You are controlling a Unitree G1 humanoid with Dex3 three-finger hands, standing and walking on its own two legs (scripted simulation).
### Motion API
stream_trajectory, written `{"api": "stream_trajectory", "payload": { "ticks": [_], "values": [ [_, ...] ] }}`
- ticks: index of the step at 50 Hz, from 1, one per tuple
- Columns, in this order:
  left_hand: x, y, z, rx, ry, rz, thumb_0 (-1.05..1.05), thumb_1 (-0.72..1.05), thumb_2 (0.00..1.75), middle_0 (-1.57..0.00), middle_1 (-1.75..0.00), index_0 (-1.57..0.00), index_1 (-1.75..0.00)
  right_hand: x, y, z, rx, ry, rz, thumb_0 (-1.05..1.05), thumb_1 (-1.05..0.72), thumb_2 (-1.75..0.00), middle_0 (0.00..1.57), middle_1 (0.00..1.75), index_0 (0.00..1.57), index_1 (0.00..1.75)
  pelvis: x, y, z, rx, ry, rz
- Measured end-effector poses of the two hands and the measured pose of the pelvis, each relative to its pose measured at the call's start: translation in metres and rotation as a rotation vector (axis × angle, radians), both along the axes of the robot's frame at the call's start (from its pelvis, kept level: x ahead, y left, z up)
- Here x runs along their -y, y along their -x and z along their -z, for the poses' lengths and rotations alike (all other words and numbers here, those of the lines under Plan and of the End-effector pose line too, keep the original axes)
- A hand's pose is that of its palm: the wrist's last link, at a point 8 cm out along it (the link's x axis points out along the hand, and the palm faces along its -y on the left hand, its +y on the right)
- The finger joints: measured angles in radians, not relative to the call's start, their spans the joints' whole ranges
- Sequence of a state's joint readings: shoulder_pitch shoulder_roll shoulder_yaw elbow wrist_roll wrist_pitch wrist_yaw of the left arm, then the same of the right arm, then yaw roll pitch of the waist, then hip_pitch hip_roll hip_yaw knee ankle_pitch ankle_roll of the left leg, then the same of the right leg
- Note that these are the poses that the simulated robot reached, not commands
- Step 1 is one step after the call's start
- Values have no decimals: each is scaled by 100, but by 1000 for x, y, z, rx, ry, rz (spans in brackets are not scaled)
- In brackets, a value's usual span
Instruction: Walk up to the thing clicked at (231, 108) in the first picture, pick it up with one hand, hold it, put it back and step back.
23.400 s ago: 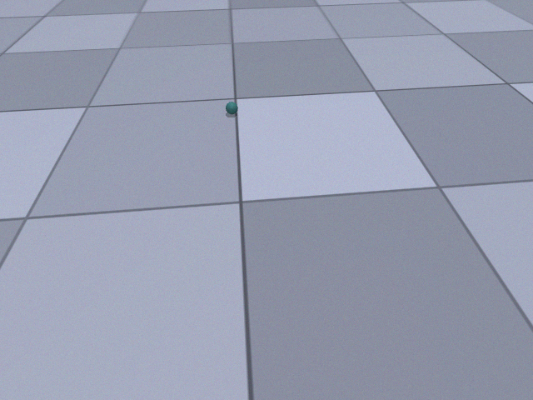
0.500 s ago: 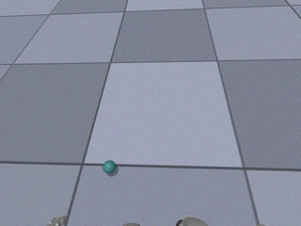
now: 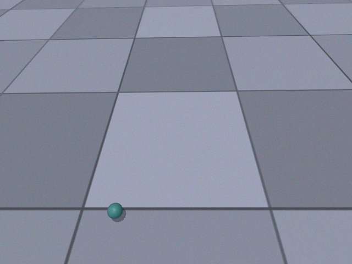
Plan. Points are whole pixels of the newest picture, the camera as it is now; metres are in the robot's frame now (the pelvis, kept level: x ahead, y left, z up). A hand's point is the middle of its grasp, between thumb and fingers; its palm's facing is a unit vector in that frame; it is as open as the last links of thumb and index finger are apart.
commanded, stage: walk up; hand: left
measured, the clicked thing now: (115, 210) +0.53 +0.40 -0.72
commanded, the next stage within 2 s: none
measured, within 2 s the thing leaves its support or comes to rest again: neither
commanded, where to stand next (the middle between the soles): +0.10 +0.01 m, yaw -1 degrees
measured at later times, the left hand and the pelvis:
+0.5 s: hand out of the picture +0.07 +0.30 -0.16, palm faces +0.01 -0.94 -0.35, open 7.4 cm; pelvis +0.02 +0.04 +0.00, yaw +1 degrees
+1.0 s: hand out of the picture +0.09 +0.29 -0.15, palm faces +0.02 -0.93 -0.37, open 7.4 cm; pelvis +0.00 +0.02 +0.01, yaw +1 degrees
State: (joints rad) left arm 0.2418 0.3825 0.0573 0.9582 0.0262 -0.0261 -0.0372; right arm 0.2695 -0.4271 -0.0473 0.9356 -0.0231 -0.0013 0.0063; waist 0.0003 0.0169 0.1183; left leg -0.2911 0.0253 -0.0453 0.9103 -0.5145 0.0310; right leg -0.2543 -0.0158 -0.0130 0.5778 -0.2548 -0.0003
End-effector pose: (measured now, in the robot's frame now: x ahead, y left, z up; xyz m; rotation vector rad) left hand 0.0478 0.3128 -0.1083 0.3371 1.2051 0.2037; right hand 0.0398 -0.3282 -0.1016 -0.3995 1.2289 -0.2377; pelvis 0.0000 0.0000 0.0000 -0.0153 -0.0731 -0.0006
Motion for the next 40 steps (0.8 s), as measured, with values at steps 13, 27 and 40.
{"api": "stream_trajectory", "payload": {
  "ticks": [13, 27, 40],
  "values": [
    [-50, 1, 4, -9, -46, -67, 1, 90, 89, -20, -30, -21, -30, -55, -47, 12, 34, -49, -54, 0, -90, -89, 20, 30, 21, 30, -35, -16, 7, 7, -12, -31],
    [-30, -15, 11, -36, 22, -40, 0, 90, 89, -20, -30, -21, -30, -79, -81, -2, 110, -86, -58, 0, -90, -89, 20, 30, 21, 30, -39, -16, -6, -21, 9, -17],
    [-12, -19, -1, -45, 30, -56, 1, 90, 89, -20, -30, -21, -30, -61, -88, -4, 91, -96, -53, 0, -90, -89, 20, 30, 21, 30, -25, -25, -15, -18, -2, -24]
  ]
}}
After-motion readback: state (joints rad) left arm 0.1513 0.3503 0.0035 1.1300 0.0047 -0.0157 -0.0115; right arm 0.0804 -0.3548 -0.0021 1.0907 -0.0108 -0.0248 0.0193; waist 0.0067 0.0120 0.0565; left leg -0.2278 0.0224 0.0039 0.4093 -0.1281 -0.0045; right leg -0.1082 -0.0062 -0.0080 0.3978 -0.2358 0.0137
